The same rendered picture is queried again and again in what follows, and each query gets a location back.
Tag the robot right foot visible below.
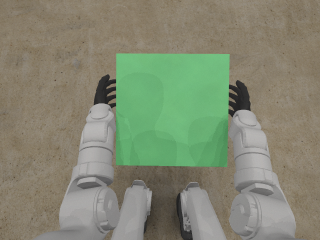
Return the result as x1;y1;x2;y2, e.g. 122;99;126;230
176;193;193;240

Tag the robot right thigh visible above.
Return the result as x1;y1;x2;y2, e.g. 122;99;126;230
180;187;227;240

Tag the carton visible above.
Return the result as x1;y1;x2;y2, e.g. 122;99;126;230
116;53;230;167

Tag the right robot hand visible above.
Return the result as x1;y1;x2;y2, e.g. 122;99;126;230
228;80;251;117

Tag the right robot forearm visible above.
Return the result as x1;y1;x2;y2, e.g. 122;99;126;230
228;109;296;229

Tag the robot right upper arm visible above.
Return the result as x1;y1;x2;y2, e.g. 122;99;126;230
229;191;308;240

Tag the robot left upper arm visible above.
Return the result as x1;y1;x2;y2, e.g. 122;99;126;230
33;186;120;240

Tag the left robot hand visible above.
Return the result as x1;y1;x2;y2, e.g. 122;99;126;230
93;74;116;108

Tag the left robot forearm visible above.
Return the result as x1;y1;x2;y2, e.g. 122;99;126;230
59;103;117;227

